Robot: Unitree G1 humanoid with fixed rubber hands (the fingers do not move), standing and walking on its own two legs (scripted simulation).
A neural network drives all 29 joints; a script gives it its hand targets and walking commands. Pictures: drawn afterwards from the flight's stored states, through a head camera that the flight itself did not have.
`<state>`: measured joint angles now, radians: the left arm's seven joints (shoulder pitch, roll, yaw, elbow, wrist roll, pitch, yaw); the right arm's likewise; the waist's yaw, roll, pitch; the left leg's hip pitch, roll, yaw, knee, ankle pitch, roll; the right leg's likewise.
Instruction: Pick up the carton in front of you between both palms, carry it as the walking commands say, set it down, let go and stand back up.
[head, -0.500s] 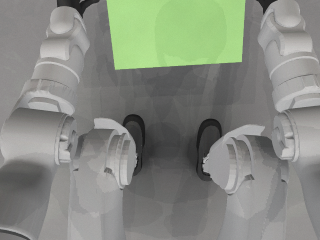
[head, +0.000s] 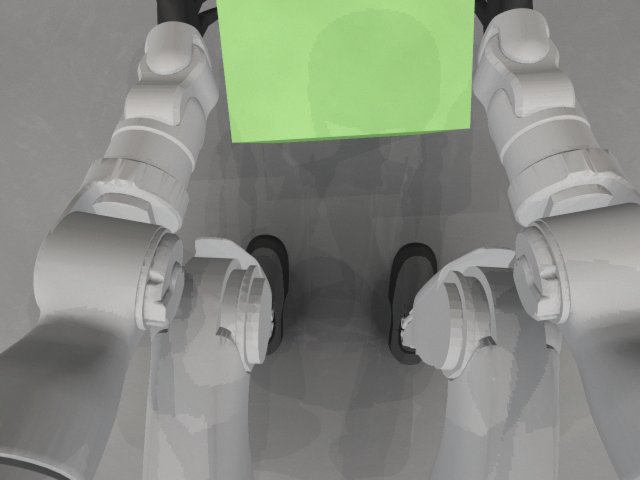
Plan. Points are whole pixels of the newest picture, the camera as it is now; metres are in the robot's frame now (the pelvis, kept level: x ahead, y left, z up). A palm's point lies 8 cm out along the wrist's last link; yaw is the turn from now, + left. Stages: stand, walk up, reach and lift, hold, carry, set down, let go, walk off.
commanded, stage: reach and lift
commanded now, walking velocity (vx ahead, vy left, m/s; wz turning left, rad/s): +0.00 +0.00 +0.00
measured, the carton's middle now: (342, 46) +0.52 +0.00 -0.25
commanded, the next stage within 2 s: none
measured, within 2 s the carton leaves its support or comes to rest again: leaves its support in 0.22 s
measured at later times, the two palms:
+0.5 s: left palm out of the picture +0.51 +0.14 -0.06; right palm out of the picture +0.51 -0.16 -0.06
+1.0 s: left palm out of the picture +0.48 +0.14 +0.10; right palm out of the picture +0.48 -0.16 +0.10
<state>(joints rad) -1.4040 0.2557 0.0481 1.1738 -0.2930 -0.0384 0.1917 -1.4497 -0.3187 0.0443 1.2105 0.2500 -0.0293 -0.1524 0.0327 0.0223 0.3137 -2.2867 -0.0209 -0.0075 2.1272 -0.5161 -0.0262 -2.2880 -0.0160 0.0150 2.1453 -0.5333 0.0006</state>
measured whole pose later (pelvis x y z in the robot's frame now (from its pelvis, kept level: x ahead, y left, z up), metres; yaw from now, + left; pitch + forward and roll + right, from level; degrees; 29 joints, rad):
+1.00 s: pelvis +0.03 +0.00 +0.15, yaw -2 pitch +41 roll +1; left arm -0.85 -0.06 0.46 0.59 0.19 0.35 0.05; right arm -0.87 0.03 -0.41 0.64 -0.20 0.35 -0.03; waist 0.02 0.00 -0.24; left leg -1.86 -0.06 -0.04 1.65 -0.51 -0.03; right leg -1.87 0.05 0.05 1.65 -0.50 0.02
